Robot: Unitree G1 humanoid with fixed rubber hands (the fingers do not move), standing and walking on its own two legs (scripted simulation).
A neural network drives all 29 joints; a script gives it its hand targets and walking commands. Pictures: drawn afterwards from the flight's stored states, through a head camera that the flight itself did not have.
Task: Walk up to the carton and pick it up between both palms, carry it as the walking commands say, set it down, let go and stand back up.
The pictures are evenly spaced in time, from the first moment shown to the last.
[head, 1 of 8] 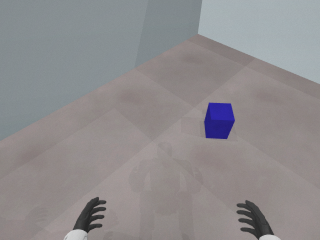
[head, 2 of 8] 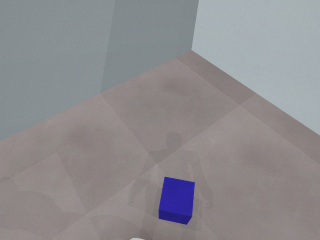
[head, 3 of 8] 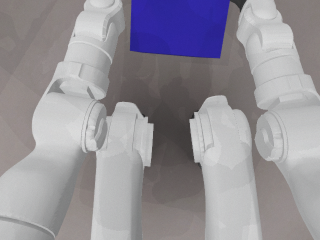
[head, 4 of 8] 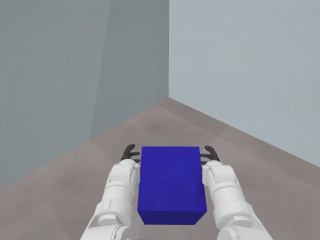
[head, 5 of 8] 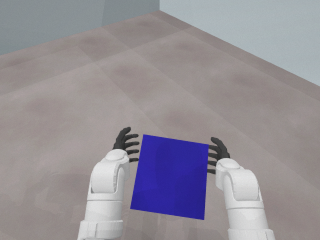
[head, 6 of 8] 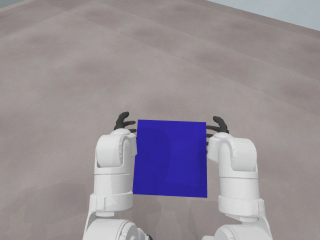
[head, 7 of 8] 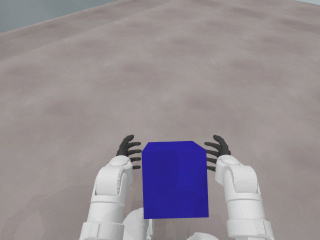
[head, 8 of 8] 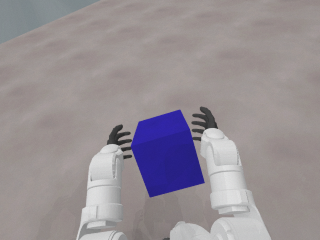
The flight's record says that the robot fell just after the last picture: yes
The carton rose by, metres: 0.64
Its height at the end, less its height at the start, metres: +0.56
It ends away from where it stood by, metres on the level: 5.73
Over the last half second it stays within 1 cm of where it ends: no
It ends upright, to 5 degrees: no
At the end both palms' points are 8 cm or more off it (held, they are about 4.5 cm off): no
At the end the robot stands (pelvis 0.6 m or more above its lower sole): yes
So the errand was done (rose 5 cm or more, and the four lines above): no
